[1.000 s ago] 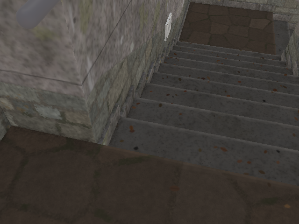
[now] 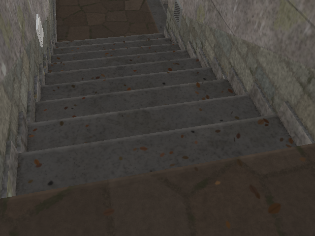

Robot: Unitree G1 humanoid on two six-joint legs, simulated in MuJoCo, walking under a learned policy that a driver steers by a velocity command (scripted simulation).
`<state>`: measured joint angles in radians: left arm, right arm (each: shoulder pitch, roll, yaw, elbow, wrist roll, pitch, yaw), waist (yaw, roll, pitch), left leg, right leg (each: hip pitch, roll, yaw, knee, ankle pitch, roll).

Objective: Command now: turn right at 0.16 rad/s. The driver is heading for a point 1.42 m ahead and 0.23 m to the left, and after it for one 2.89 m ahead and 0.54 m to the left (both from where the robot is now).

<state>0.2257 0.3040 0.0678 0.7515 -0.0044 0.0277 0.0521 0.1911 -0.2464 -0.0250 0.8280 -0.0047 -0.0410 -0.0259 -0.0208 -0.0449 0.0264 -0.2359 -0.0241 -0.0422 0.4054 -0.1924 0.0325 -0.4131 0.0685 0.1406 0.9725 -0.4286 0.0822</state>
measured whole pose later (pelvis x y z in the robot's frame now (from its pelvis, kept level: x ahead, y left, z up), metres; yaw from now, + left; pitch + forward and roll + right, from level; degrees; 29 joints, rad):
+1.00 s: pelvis +0.12 +0.02 +0.00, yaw +1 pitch +0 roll -1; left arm 0.21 0.28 0.06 0.83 -0.02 -0.08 0.00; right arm 0.44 -0.20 -0.01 1.01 -0.01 -0.10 0.02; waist -0.06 -0.03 0.00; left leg 0.00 -0.05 0.01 0.25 -0.25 0.08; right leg -0.59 -0.08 0.01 0.99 -0.15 -0.04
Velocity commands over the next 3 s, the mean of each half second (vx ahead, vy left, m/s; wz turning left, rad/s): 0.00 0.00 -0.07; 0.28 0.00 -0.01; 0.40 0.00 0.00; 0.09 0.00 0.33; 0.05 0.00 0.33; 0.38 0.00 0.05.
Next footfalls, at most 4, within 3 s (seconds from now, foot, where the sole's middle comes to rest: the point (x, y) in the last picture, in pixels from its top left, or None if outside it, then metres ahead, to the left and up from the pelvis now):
0.14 right None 0.02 -0.15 -0.78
1.28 right None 0.46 -0.09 -0.78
1.78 left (123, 222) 0.54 0.12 -0.78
2.30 right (178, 217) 0.56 -0.12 -0.78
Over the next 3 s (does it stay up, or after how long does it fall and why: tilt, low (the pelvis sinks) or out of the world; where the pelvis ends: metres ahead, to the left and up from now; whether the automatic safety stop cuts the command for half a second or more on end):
stays up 0.58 0.05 0.00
